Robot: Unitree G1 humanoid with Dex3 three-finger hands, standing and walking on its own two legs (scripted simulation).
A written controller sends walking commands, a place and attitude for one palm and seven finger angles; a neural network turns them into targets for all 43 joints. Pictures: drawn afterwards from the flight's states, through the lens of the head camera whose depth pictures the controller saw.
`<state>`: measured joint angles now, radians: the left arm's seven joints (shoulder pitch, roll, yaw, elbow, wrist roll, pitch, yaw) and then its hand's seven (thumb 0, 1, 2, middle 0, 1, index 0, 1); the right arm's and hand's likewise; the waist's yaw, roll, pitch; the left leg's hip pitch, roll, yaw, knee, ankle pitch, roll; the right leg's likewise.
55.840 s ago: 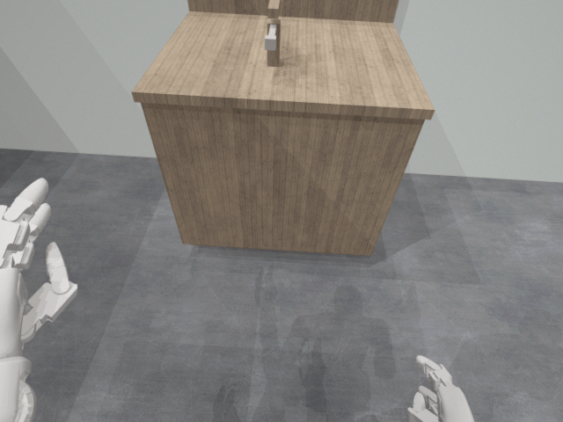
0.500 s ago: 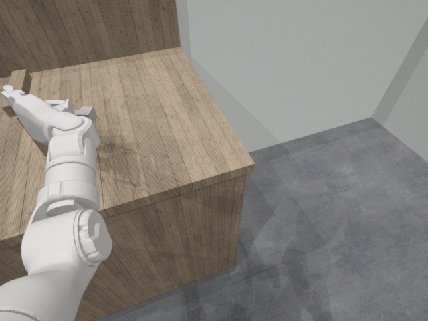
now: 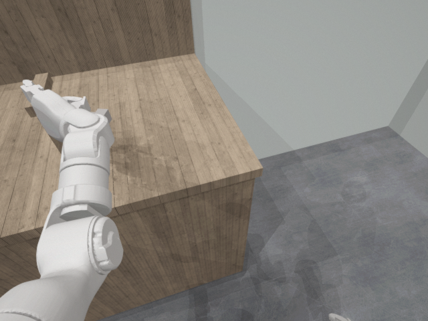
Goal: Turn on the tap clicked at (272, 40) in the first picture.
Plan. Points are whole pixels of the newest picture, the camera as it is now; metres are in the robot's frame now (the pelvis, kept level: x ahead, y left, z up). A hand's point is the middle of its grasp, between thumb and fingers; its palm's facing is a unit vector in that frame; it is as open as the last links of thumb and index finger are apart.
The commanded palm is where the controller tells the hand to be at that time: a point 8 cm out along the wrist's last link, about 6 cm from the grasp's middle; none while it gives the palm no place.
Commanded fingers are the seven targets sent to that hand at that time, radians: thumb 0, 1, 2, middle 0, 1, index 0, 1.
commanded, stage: lift the hand up off the lever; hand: left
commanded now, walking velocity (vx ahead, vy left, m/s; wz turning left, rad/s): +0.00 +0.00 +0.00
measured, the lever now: (102, 117) +0.50 +0.27 +0.13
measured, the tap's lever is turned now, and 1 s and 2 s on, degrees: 66 66 66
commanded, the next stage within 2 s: draw the hand back beside the body in 0.02 s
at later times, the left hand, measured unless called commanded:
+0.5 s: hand (64, 147) +0.35 +0.26 +0.19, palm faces +0.47 -0.86 -0.21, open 7.7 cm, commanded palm +0.31 +0.27 +0.20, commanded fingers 0.00 0.90 0.90 -0.17 -0.21 -0.17 -0.21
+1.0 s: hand (45, 196) +0.25 +0.25 +0.18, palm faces +0.38 -0.89 -0.25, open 7.5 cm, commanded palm +0.21 +0.28 +0.18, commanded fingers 0.00 0.90 0.90 -0.20 -0.28 -0.20 -0.28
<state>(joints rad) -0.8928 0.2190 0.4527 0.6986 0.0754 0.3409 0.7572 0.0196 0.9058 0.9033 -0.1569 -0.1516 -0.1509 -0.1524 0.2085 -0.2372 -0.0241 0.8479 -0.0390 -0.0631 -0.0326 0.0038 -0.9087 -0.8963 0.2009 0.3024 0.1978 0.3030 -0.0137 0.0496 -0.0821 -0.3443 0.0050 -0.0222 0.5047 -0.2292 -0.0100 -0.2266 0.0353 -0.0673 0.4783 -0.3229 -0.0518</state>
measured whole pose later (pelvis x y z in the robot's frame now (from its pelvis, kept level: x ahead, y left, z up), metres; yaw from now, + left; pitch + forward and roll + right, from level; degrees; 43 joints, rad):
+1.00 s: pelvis -0.02 +0.02 +0.01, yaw -4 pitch -5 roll +0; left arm 0.08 0.33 0.27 -0.08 -0.09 -0.10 0.11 0.02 0.90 0.90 -0.20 -0.26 -0.19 -0.26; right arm 0.16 -0.22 0.02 0.68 0.01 -0.07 -0.06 0.01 -0.91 -0.90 0.20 0.30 0.20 0.30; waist 0.06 0.06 0.03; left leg -0.10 0.02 0.04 0.34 -0.15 0.01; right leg 0.01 0.05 0.00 0.29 -0.20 -0.04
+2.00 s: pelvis -0.04 +0.03 +0.01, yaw -4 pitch -1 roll -1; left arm 0.46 0.34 0.28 -0.40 -0.05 -0.13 0.11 0.02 0.90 0.90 -0.21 -0.30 -0.21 -0.30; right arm 0.17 -0.26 -0.03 0.59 0.01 -0.03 -0.08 0.01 -0.91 -0.90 0.20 0.30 0.20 0.30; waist 0.02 0.09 0.01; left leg -0.26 0.02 0.04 0.45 -0.16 0.02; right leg -0.16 0.04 0.00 0.41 -0.23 -0.02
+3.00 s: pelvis -0.23 +0.08 +0.00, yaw -2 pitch -1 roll +0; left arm 0.41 0.33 0.28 -0.52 -0.05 -0.14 0.15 0.02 0.89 0.90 -0.21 -0.30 -0.21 -0.30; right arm 0.16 -0.17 0.02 0.68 -0.01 -0.05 -0.06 0.01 -0.91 -0.90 0.20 0.30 0.20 0.30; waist 0.07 -0.03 0.00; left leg -0.57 -0.02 0.05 0.94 -0.39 -0.05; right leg -0.22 0.02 0.04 0.53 -0.29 0.00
